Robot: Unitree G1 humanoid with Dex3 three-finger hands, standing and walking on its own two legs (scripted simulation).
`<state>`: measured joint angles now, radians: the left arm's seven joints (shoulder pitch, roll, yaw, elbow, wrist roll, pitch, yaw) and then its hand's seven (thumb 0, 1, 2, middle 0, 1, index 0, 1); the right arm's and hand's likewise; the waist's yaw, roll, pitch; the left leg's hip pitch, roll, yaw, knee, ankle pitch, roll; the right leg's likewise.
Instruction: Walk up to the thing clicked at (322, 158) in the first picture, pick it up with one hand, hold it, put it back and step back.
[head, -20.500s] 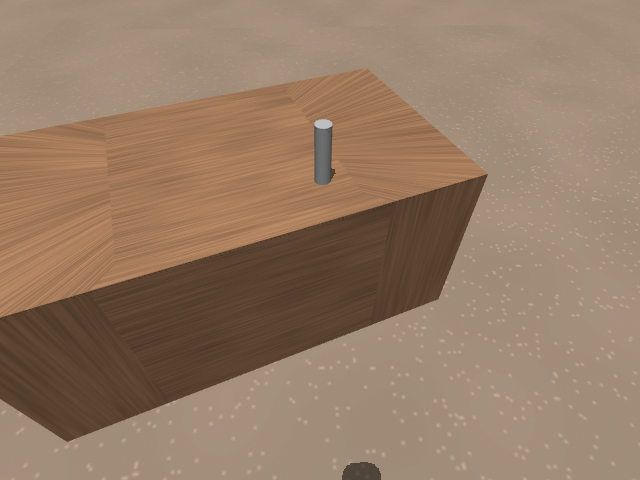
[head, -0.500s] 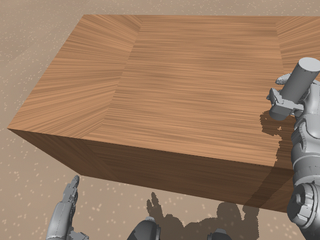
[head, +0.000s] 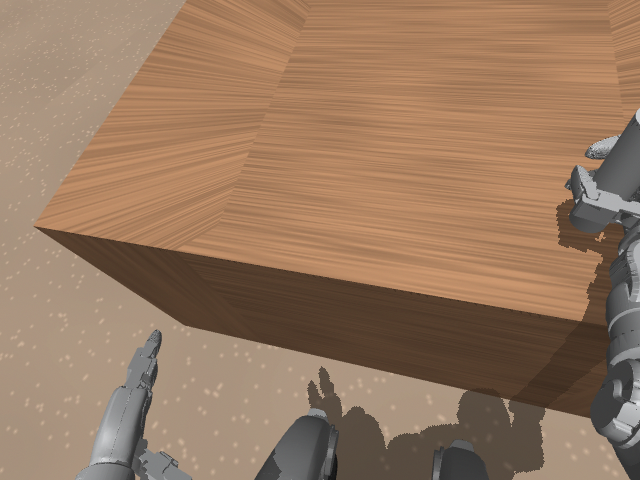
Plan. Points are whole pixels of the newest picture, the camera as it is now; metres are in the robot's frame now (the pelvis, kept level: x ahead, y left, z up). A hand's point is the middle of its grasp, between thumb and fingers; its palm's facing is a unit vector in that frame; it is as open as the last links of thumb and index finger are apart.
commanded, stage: lower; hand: right
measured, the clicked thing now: (618, 177) +0.51 -0.23 +0.05
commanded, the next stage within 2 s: loosen in 0.56 s
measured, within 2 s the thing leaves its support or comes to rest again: rests again in 0.40 s
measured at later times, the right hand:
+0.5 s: hand (584, 194) +0.51 -0.21 +0.01, palm faces +0.21 +0.98 +0.01, open 5.6 cm
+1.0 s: hand (582, 198) +0.51 -0.21 +0.00, palm faces +0.21 +0.98 +0.00, open 6.6 cm
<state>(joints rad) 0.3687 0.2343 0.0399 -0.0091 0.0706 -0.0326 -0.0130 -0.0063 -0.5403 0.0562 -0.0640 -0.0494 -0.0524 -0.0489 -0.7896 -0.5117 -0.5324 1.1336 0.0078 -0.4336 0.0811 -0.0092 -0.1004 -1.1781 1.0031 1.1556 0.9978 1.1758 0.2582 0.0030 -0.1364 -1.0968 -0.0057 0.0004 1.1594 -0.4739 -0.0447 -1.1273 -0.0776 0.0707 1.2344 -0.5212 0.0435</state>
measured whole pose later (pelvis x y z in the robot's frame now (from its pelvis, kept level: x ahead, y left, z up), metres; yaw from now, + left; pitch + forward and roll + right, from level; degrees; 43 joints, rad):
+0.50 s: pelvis -0.01 +0.00 -0.02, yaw +0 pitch +26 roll +4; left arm 0.39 0.25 0.04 -0.08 0.08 -0.02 -0.02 -0.01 -0.54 0.05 -0.06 -0.05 -0.05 -0.05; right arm -0.81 -0.55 -0.55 1.17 -0.01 -0.46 0.07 -0.01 -0.10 -1.18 1.00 1.16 1.00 1.18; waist 0.29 0.00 -0.14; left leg -1.19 -0.01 0.01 1.23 -0.49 -0.04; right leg -1.22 -0.08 0.09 1.31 -0.54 0.05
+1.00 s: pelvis +0.00 +0.00 -0.02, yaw +0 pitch +26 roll +4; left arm 0.40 0.24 0.04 -0.11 0.08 -0.01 -0.02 -0.01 -0.53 0.05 -0.07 -0.05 -0.06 -0.05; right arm -0.78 -0.52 -0.54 1.12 -0.01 -0.45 0.07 -0.01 -0.05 -0.71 1.06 0.89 1.06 0.90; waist 0.28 0.00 -0.15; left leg -1.21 -0.01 0.01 1.26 -0.51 -0.04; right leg -1.24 -0.08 0.09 1.34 -0.56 0.05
